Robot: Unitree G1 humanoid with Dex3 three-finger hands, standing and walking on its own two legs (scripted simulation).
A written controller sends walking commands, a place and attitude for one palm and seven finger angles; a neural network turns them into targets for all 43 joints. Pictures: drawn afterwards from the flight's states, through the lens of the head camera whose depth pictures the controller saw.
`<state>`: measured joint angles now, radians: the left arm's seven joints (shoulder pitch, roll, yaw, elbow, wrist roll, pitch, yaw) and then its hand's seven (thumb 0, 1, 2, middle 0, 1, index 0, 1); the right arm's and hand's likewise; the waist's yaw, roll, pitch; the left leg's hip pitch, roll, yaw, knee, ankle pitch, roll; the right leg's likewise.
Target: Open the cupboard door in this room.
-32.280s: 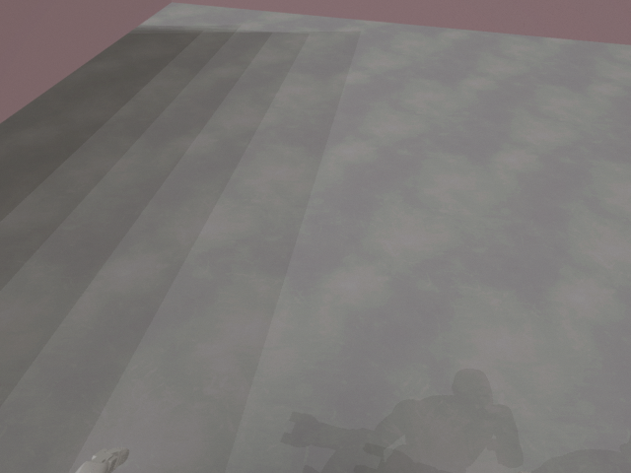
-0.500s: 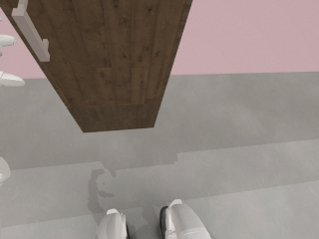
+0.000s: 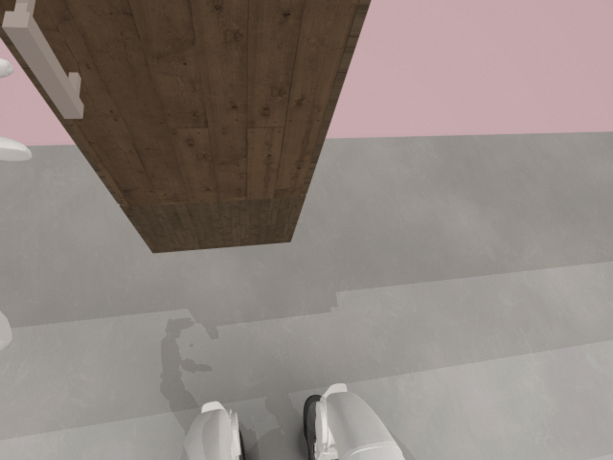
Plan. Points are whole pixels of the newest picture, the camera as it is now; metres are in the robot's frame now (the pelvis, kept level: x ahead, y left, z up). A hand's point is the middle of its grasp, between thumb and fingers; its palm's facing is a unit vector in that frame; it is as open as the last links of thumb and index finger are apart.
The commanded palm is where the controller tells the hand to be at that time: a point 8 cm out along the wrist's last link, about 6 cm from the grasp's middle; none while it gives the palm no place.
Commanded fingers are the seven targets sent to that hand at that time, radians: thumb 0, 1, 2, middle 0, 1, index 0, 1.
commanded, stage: move the hooked fingers beside the handle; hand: left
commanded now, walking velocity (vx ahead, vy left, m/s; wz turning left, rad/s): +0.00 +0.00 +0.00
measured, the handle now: (51, 58) +0.56 +0.25 +0.09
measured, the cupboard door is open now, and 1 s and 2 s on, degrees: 0 0 0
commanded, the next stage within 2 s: slide the fingers in behind the handle in 0.50 s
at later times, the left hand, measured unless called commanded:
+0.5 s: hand out of the picture +0.50 +0.31 +0.08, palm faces +0.04 -1.00 -0.02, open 14.0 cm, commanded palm +0.50 +0.34 +0.08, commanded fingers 0.00 -0.50 0.30 -0.30 -1.20 -0.30 -1.20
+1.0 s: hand (6, 99) +0.51 +0.29 +0.08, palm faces +0.05 -1.00 -0.01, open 14.0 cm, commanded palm +0.50 +0.31 +0.08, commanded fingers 0.00 -0.50 0.30 -0.30 -1.20 -0.30 -1.20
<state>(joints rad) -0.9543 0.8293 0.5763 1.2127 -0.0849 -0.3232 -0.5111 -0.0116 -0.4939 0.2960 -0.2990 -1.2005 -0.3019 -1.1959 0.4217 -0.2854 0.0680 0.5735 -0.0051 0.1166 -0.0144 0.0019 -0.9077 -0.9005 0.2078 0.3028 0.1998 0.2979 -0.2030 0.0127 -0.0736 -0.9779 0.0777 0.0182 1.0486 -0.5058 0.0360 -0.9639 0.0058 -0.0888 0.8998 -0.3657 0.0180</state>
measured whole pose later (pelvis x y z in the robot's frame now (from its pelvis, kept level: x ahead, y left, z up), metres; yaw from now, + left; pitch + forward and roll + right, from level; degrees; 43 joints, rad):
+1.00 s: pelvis +0.00 +0.01 +0.00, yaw +0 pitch +25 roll -6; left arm -0.97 0.78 0.53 1.22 -0.08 -0.31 -0.44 -0.01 -0.49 0.30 -0.30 -1.20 -0.30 -1.20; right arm 0.43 -0.27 0.08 0.57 -0.01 0.12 0.00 0.00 -0.91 -0.90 0.21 0.30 0.20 0.30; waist -0.21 0.02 -0.08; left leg -0.99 0.07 0.02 1.06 -0.51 0.05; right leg -0.97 0.00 -0.08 0.91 -0.36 0.03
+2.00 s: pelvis +0.00 +0.00 +0.00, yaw +1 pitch +23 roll -4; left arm -0.95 0.63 0.45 1.20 -0.08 -0.37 -0.32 -0.01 -0.49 0.30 -0.29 -1.21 -0.30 -1.20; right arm 0.41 -0.27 0.05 0.59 -0.01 0.10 0.01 0.00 -0.91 -0.90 0.21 0.30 0.20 0.30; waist -0.20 0.02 -0.09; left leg -0.94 0.07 0.02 1.04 -0.50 0.03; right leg -0.94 0.00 -0.08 0.92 -0.38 0.01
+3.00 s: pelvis +0.00 -0.01 +0.00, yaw +1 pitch +23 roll -4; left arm -0.95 0.62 0.46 1.22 -0.08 -0.39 -0.34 0.01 0.74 0.83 -0.38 -1.34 -0.39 -1.34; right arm 0.40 -0.28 0.05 0.60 -0.01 0.09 0.00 0.00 -0.91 -0.90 0.21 0.30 0.20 0.30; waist -0.20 0.02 -0.08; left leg -0.94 0.07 0.02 1.04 -0.50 0.03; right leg -0.94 0.00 -0.07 0.93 -0.38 0.01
